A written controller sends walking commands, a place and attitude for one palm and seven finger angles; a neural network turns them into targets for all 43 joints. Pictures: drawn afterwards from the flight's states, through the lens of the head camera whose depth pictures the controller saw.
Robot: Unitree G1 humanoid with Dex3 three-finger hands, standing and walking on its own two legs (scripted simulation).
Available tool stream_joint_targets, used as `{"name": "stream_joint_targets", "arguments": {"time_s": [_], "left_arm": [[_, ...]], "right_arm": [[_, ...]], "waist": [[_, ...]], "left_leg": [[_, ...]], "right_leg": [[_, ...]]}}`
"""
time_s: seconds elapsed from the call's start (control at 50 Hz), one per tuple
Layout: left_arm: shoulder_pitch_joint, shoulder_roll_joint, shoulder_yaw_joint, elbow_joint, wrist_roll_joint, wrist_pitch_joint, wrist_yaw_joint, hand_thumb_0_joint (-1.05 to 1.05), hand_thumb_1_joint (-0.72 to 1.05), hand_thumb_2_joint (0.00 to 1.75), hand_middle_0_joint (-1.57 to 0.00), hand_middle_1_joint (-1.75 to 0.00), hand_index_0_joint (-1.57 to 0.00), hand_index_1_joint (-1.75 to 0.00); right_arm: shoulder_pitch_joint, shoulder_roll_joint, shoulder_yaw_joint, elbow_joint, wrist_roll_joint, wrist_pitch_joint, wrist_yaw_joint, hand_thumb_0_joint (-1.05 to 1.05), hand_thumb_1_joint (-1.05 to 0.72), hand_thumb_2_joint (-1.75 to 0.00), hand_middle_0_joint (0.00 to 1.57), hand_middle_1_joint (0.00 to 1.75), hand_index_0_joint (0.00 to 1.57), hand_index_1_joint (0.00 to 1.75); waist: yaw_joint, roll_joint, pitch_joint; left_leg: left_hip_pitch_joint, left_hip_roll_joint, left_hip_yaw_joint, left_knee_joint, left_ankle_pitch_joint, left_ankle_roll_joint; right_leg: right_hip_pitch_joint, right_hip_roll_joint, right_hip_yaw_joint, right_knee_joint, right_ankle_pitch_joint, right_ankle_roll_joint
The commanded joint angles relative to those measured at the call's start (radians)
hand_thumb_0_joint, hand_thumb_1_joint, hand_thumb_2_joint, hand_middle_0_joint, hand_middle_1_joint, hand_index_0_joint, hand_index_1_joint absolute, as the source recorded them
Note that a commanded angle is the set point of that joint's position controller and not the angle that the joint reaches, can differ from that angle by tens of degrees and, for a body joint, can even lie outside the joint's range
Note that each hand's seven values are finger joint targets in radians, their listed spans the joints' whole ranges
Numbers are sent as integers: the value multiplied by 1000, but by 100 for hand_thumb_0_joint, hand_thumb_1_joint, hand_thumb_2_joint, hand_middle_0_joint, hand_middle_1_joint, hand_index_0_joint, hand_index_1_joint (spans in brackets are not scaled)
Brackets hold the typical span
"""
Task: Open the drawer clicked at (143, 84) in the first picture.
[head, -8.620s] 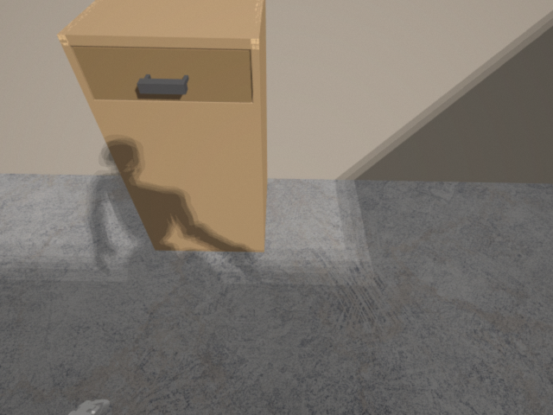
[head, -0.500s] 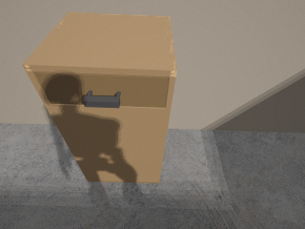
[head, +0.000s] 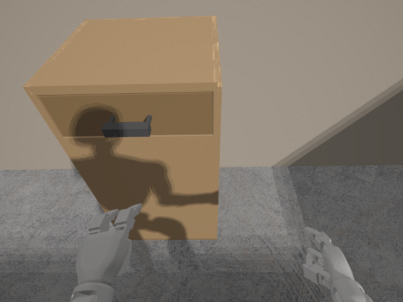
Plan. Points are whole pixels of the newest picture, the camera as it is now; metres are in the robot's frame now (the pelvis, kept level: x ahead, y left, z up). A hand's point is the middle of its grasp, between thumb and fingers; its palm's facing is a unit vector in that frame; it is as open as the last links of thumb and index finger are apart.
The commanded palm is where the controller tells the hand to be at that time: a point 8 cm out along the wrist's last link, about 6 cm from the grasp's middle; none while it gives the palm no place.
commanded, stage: raise the hand with hooked fingers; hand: left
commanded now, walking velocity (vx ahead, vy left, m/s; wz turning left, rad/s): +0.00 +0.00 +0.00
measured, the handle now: (128, 124) +0.52 +0.24 +0.06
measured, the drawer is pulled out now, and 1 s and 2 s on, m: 0.00 0.00 0.00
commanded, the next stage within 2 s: move the hooked fingers above the handle in 1.52 s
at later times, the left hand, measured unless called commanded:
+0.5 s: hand (101, 221) +0.25 +0.21 +0.06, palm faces +0.02 -0.08 -1.00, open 11.3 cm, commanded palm +0.22 +0.22 +0.12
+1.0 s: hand (66, 161) +0.31 +0.27 +0.16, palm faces +0.16 -0.06 -0.99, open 13.7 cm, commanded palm +0.27 +0.27 +0.22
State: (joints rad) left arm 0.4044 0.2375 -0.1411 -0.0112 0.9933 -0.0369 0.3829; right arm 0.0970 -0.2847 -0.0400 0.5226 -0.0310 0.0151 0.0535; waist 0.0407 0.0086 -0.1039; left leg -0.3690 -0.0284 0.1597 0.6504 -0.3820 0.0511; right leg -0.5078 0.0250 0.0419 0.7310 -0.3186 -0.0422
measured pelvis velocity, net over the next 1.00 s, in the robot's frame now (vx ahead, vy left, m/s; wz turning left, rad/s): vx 0.01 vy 0.02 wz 0.03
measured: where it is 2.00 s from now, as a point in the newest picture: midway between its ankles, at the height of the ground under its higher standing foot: outside the picture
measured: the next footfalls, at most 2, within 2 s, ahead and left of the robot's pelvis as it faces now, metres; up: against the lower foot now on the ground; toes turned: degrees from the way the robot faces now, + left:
none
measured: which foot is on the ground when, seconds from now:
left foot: down 0.00-1.00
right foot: down 0.00-1.00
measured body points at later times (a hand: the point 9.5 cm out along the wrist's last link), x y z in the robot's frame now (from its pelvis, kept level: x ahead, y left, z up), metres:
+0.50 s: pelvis +0.03 -0.03 +0.01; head +0.06 -0.07 +0.46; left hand +0.24 +0.22 +0.11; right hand +0.24 -0.22 -0.10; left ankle -0.03 +0.10 -0.72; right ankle +0.03 -0.09 -0.72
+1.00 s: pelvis +0.01 +0.02 +0.02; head +0.01 -0.02 +0.47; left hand +0.29 +0.27 +0.21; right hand +0.24 -0.18 -0.07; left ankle -0.03 +0.10 -0.72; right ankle +0.03 -0.09 -0.72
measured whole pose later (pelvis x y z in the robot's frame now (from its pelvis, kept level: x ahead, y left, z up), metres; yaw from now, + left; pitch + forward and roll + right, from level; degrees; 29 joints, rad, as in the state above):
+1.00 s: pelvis +0.01 +0.02 +0.02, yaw +2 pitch -1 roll +0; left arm -0.10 0.50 -0.06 -0.07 0.91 0.13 0.02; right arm 0.08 -0.24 0.02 0.61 0.02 0.13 -0.01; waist 0.09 0.09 -0.01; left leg -0.11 -0.08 -0.02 0.41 -0.27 0.06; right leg -0.21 0.01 0.01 0.45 -0.22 -0.02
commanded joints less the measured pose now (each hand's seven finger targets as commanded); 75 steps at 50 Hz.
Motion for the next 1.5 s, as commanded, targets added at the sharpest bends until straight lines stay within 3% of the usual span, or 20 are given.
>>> {"name": "stream_joint_targets", "arguments": {"time_s": [0.0, 0.06, 0.12, 0.16, 0.18, 0.28, 0.36, 0.4, 0.46, 0.58, 0.68, 0.72, 0.78, 0.88, 1.08, 1.1, 1.2, 1.34, 1.46, 1.48], "left_arm": [[54, 213, 191, -183, 121, 2, 116, 0, 43, 70, -23, -60, -23, -60], [-221, 262, 188, -277, 164, 10, 153, 0, 36, 67, -24, -64, -24, -64], [-328, 250, 143, -317, 92, 7, 120, 0, 29, 64, -24, -69, -24, -69], [-349, 235, 119, -298, 44, 5, 71, 0, 25, 62, -25, -72, -25, -72], [-350, 232, 101, -274, 34, 6, 43, 0, 22, 61, -25, -74, -25, -74], [-229, 279, 138, -205, 8, 48, -80, 0, 11, 56, -26, -81, -26, -81], [-132, 372, 258, -230, -5, 36, -110, 0, 1, 52, -26, -87, -26, -87], [-167, 374, 268, -279, -13, 29, -108, 0, -3, 50, -27, -90, -27, -90], [-243, 392, 294, -334, -24, 30, -97, 0, -10, 47, -27, -94, -27, -94], [-307, 380, 278, -328, -57, 47, -106, 0, -24, 41, -28, -103, -28, -103], [-433, 392, 237, -312, -62, 105, -168, 0, -36, 36, -29, -111, -29, -111], [-495, 427, 248, -318, -62, 116, -193, 0, -41, 34, -29, -114, -29, -114], [-578, 448, 251, -302, -56, 136, -228, 0, -48, 31, -30, -118, -30, -118], [-708, 455, 226, -243, -71, 163, -303, 0, -50, 30, -30, -120, -30, -120], [-987, 527, 217, -206, -86, 141, -447, 0, -50, 30, -30, -120, -30, -120], [-1002, 544, 233, -191, -96, 133, -455, 0, -50, 30, -30, -120, -30, -120], [-878, 499, 220, -147, -127, 115, -507, 0, -50, 30, -30, -120, -30, -120], [-921, 566, 295, -276, -129, 34, -451, 0, -50, 30, -30, -120, -30, -120], [-941, 566, 311, -247, -123, 46, -385, 0, -50, 30, -30, -120, -30, -120], [-941, 547, 285, -220, -123, 55, -386, 0, -50, 30, -30, -120, -30, -120]], "right_arm": [[-130, -36, -8, -179, -4, 47, 24, 0, -90, -90, 20, 30, 20, 30], [-125, -45, -18, -153, -32, 50, 16, 0, -90, -90, 20, 30, 20, 30], [-136, -46, -17, -145, -34, 38, -9, 0, -90, -90, 20, 30, 20, 30], [-148, -44, -7, -129, -34, 34, -25, 0, -90, -90, 20, 30, 20, 30], [-150, -43, -1, -118, -35, 35, -30, 0, -90, -90, 20, 30, 20, 30], [-149, -29, 24, -103, -18, 51, -41, 0, -90, -90, 20, 30, 20, 30], [-147, -38, 38, -103, -8, 46, -41, 0, -90, -90, 20, 30, 20, 30], [-143, -39, 34, -95, -7, 48, -41, 0, -90, -90, 20, 30, 20, 30], [-146, -43, 21, -87, -4, 48, -49, 0, -90, -90, 20, 30, 20, 30], [-140, -48, -7, -64, 17, 36, -61, 0, -90, -90, 20, 30, 20, 30], [-150, -57, -6, -57, 34, 50, -66, 0, -90, -90, 20, 30, 20, 30], [-153, -61, -3, -60, 36, 56, -70, 0, -90, -90, 20, 30, 20, 30], [-157, -58, 8, -57, 41, 64, -70, 0, -90, -90, 20, 30, 20, 30], [-156, -60, 21, -52, 50, 74, -68, 0, -90, -90, 20, 30, 20, 30], [-130, -69, 36, -50, 52, 74, -57, 0, -90, -90, 20, 30, 20, 30], [-116, -73, 33, -47, 52, 74, -55, 0, -90, -90, 20, 30, 20, 30], [-93, -83, 27, -64, 55, 79, -35, 0, -90, -90, 20, 30, 20, 30], [-72, -85, 14, -65, 45, 57, -30, 0, -90, -90, 20, 30, 20, 30], [-87, -87, 11, -38, 55, 45, -29, 0, -90, -90, 20, 30, 20, 30], [-82, -83, 13, -32, 52, 47, -29, 0, -90, -90, 20, 30, 20, 30]], "waist": [[115, 19, -114], [43, 16, -157], [-10, 49, -179], [-30, 11, -145], [-29, -2, -123], [40, -56, -116], [91, -64, -152], [84, -61, -165], [76, -53, -187], [65, -54, -196], [56, -17, -141], [60, 10, -125], [62, 19, -139], [53, 38, -85], [39, 65, -108], [41, 51, -101], [51, 10, -68], [64, 69, -148], [65, 102, -146], [63, 82, -147]], "left_leg": [[-67, -20, -142, -44, 232, -44], [12, -25, -182, 22, 215, -28], [71, -36, -167, 43, 201, -6], [60, -39, -170, 36, 207, 2], [44, -39, -167, 22, 206, 3], [-6, -31, -152, -72, 261, -12], [-20, -24, -153, -123, 329, -21], [-23, -26, -160, -136, 339, -22], [-19, -36, -170, -142, 307, -17], [24, -43, -167, -163, 324, -13], [88, -34, -159, -206, 362, -11], [117, -27, -162, -228, 378, -13], [154, -20, -169, -250, 422, -18], [188, -6, -179, -289, 448, -30], [251, 16, -217, -328, 497, -59], [250, 19, -223, -335, 499, -63], [223, 29, -222, -341, 522, -70], [245, 21, -235, -331, 516, -72], [227, 16, -238, -330, 511, -83], [226, 12, -233, -331, 500, -80]], "right_leg": [[158, 19, 130, -85, 126, -60], [49, 7, 207, -114, 88, -47], [58, -6, 183, -154, 105, -29], [98, -10, 166, -174, 157, -16], [127, -14, 152, -182, 185, -10], [312, -30, 140, -206, 325, 3], [456, -40, 147, -187, 524, 11], [484, -51, 146, -182, 586, 16], [497, -59, 156, -198, 551, 22], [483, -62, 114, -209, 508, 27], [452, -44, 57, -246, 380, 10], [453, -38, 37, -262, 352, 4], [477, -30, 12, -270, 348, -2], [466, -20, -21, -297, 322, -8], [455, -11, -57, -328, 256, -14], [454, -10, -62, -333, 254, -14], [442, -11, -74, -337, 253, -13], [456, -8, -61, -333, 250, -15], [448, -3, -60, -327, 247, -20], [454, -10, -63, -330, 242, -19]]}}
